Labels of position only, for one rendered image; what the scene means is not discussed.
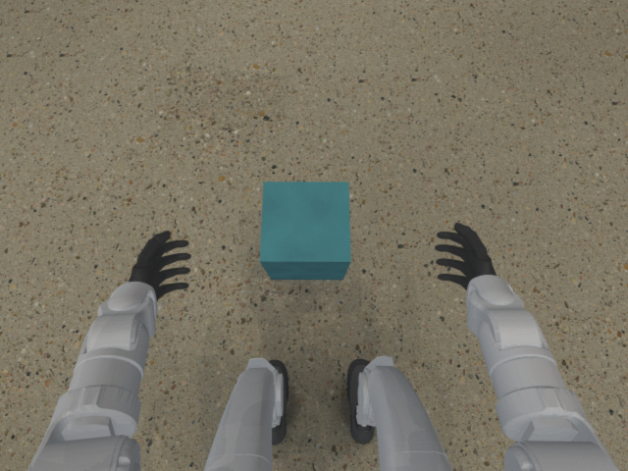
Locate robot thigh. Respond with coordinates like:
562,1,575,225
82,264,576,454
358,366,452,471
204,368,284,471

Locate right robot thigh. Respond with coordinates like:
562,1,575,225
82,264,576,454
358,366,452,471

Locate robot left forearm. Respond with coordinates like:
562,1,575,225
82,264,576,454
27,282,157,471

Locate right robot upper arm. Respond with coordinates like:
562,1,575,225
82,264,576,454
504,441,617,471

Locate right robot hand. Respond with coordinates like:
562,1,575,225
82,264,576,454
435,223,497,290

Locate left robot hand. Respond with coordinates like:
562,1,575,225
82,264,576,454
129,231,191,301

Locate left robot upper arm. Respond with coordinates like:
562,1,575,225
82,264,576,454
32,435,141,471

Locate robot right forearm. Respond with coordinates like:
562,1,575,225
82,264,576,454
466,275,620,471

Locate carton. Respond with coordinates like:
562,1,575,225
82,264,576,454
260,182,351,280

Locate left robot thigh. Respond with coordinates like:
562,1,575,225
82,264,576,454
204,368,284,471

